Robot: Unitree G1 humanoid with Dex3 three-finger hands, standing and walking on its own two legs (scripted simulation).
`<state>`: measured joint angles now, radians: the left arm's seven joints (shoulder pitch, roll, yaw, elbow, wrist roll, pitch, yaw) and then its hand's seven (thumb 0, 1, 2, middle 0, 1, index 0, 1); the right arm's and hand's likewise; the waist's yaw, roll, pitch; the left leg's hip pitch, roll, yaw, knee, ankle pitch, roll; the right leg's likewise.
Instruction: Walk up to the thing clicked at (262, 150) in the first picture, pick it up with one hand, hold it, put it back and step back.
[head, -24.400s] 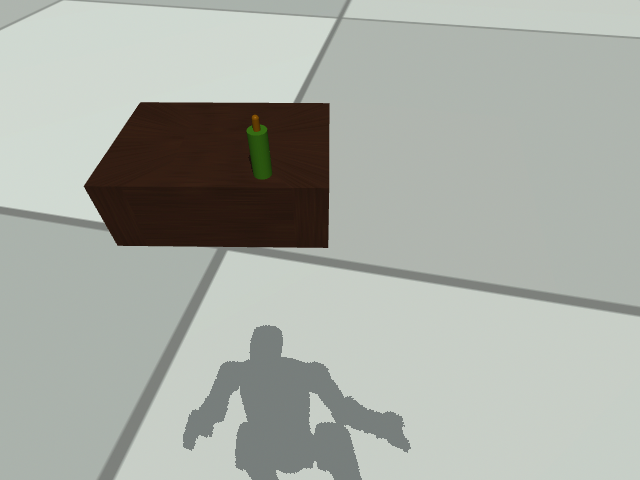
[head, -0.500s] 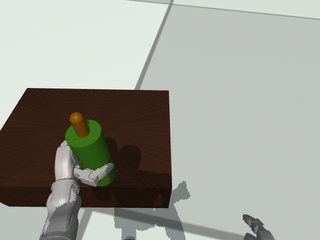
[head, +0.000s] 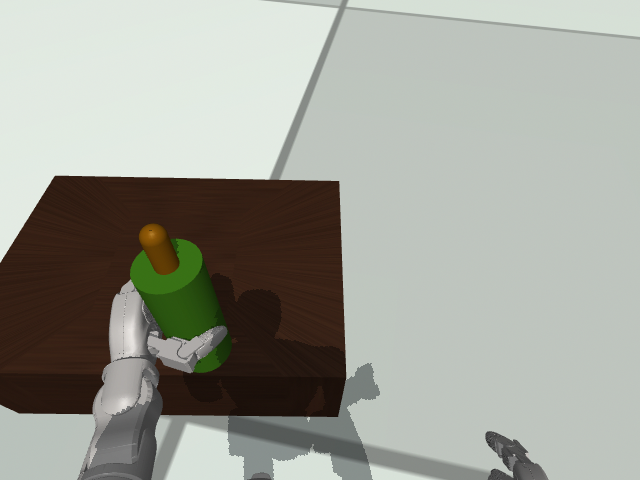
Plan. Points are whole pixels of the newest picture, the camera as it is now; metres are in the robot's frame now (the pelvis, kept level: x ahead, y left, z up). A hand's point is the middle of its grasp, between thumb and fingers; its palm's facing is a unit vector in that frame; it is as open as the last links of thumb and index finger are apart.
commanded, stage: crouch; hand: left
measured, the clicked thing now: (183, 299) +0.32 +0.18 +0.06
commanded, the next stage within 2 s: lower in 1.46 s
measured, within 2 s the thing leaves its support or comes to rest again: neither
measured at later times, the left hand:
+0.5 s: hand (202, 322) +0.37 +0.20 -0.09, palm faces +0.18 -0.98 -0.01, open 10.4 cm
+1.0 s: hand (213, 319) +0.42 +0.21 -0.18, palm faces +0.20 -0.98 -0.02, open 10.3 cm
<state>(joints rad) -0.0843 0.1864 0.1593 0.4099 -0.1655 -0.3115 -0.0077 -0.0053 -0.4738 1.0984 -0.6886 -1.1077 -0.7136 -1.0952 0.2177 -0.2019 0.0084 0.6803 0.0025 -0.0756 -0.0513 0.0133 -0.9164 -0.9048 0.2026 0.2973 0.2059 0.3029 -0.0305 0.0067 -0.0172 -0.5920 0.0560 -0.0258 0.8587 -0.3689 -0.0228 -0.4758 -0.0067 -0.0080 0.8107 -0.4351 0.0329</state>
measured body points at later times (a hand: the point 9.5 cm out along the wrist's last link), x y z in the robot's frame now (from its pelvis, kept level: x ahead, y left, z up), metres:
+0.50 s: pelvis -0.02 -0.01 -0.07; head +0.11 +0.03 +0.36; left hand +0.36 +0.25 -0.09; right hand +0.08 -0.27 -0.18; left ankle +0.04 +0.13 -0.70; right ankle -0.01 -0.14 -0.70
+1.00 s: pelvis -0.03 +0.00 -0.15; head +0.14 +0.04 +0.26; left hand +0.41 +0.26 -0.17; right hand +0.04 -0.26 -0.27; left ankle +0.04 +0.13 -0.70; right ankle -0.01 -0.14 -0.70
